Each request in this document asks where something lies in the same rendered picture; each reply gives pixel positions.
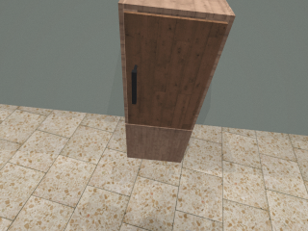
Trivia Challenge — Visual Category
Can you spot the handle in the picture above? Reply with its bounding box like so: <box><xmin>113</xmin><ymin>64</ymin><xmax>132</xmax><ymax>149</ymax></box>
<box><xmin>131</xmin><ymin>64</ymin><xmax>138</xmax><ymax>105</ymax></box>

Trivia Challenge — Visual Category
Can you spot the cupboard door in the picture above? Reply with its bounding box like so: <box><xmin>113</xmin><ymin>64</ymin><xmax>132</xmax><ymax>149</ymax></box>
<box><xmin>123</xmin><ymin>11</ymin><xmax>228</xmax><ymax>130</ymax></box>

